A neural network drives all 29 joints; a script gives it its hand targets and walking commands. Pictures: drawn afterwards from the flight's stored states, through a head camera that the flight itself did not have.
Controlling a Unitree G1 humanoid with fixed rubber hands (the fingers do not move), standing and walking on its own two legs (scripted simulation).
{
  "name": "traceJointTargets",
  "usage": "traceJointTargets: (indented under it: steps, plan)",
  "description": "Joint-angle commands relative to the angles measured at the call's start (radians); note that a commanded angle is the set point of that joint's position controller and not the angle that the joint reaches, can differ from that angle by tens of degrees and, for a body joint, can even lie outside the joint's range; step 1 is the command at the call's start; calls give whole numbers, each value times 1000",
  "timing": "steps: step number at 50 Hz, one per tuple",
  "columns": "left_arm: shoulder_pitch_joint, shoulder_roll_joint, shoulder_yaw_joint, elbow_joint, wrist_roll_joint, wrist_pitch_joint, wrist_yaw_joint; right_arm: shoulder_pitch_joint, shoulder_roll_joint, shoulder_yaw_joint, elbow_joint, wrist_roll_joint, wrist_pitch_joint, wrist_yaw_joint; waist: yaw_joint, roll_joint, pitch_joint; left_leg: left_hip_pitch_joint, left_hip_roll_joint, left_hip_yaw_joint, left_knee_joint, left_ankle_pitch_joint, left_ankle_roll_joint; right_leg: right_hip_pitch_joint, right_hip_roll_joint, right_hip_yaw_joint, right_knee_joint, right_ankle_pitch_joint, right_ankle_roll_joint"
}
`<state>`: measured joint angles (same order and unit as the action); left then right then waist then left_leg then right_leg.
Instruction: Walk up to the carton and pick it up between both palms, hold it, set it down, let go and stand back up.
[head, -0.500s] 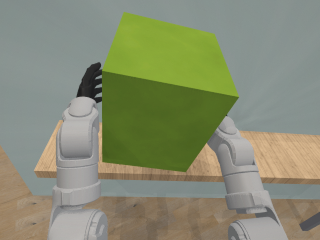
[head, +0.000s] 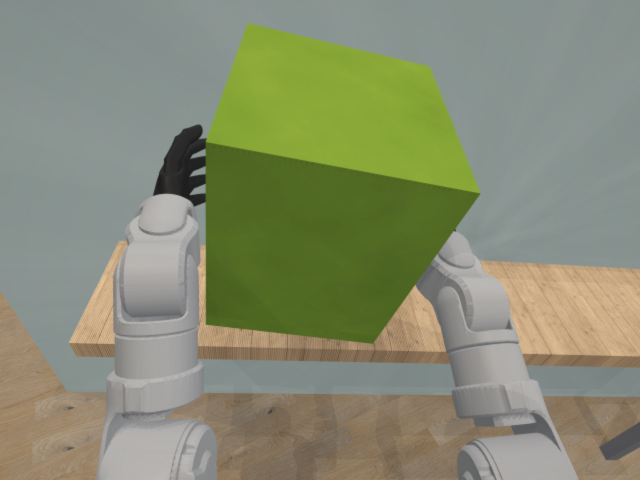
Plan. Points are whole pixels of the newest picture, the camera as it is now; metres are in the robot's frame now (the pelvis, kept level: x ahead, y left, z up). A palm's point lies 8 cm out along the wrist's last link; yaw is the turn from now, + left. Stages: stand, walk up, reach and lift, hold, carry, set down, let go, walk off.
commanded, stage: hold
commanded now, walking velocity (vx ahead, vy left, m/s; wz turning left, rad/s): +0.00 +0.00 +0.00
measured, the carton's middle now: (315, 197) +0.38 +0.01 +0.22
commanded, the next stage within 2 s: none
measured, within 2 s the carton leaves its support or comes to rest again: neither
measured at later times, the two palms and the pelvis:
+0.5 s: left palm (177, 199) +0.35 +0.16 +0.22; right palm (434, 232) +0.36 -0.13 +0.20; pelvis +0.00 +0.00 +0.00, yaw +0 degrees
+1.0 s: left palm (180, 196) +0.36 +0.15 +0.22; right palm (436, 227) +0.36 -0.14 +0.20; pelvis +0.01 +0.00 +0.00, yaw +0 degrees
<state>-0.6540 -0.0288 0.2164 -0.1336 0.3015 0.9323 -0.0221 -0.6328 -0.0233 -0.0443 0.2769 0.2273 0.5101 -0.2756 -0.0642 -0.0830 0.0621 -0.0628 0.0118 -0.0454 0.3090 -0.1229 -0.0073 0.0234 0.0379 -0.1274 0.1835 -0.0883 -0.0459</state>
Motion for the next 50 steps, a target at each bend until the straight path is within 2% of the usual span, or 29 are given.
traceJointTargets:
  steps: [1, 26, 30, 39, 50]
  plan:
    - [-583, -414, -446, -144, -168, -58, -113, -861, 339, 301, -362, 59, -84, 50, -17, 120, -521, 146, -36, 47, -11, 235, -3, 127, -5, 13, -5, 127, 64]
    - [-581, -414, -443, -142, -166, -57, -112, -862, 339, 301, -360, 59, -85, 51, -15, 117, -518, 145, -36, 48, -12, 232, -2, 130, -6, 14, -5, 128, 64]
    - [-626, -415, -436, -116, -172, -50, -113, -901, 335, 281, -343, 67, -70, 59, -17, 115, -488, 134, -31, 49, -34, 138, -7, 107, -3, 7, -10, 36, 70]
    - [-597, -412, -427, -138, -159, -44, -129, -863, 346, 301, -361, 85, -57, 41, -18, 119, -530, 161, -41, 45, -12, 254, -8, 149, -8, 18, -3, 165, 75]
    - [-572, -405, -436, -183, -157, -34, -143, -838, 344, 327, -406, 108, -49, 23, -19, 112, -518, 175, -42, 42, -12, 297, -10, 162, -10, 18, -2, 215, 76]
